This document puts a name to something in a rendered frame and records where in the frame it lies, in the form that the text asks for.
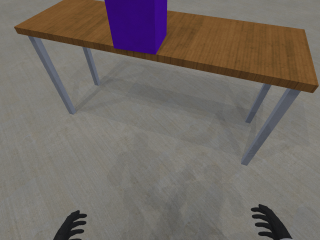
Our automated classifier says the right robot hand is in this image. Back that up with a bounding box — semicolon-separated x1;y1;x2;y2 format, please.
251;204;292;240

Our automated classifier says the table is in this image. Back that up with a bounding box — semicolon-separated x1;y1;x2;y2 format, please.
14;0;319;166

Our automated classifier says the carton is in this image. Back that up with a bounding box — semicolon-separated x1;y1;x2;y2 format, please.
104;0;167;55

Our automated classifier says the left robot hand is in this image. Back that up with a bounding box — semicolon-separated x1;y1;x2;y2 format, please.
53;210;87;240

